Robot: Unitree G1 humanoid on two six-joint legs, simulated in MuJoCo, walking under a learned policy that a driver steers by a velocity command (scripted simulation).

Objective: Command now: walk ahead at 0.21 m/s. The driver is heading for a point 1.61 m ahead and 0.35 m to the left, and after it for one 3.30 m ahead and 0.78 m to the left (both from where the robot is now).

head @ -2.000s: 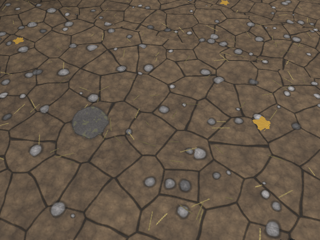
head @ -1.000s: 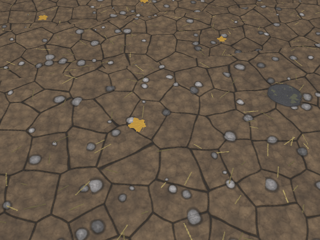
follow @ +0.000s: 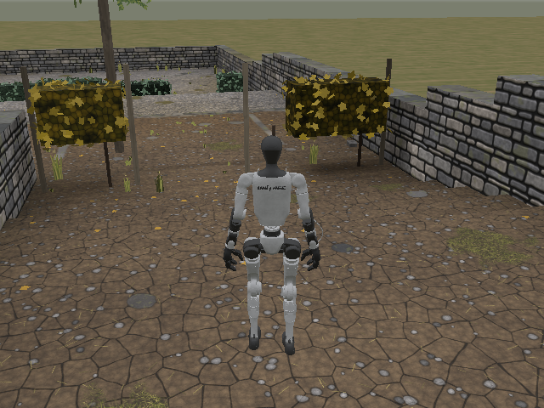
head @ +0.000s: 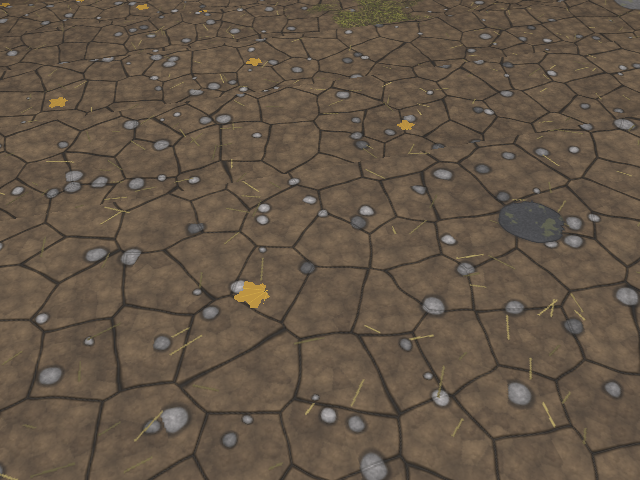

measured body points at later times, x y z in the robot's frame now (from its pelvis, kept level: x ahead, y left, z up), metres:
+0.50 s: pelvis +0.18 +0.04 -0.01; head +0.21 +0.06 +0.44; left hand +0.34 +0.27 -0.14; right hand +0.06 -0.17 -0.14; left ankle +0.04 +0.11 -0.74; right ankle +0.32 -0.07 -0.70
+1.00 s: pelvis +0.47 +0.02 +0.00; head +0.50 +0.02 +0.45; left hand +0.39 +0.26 -0.15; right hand +0.62 -0.20 -0.14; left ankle +0.63 +0.18 -0.69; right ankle +0.39 -0.03 -0.74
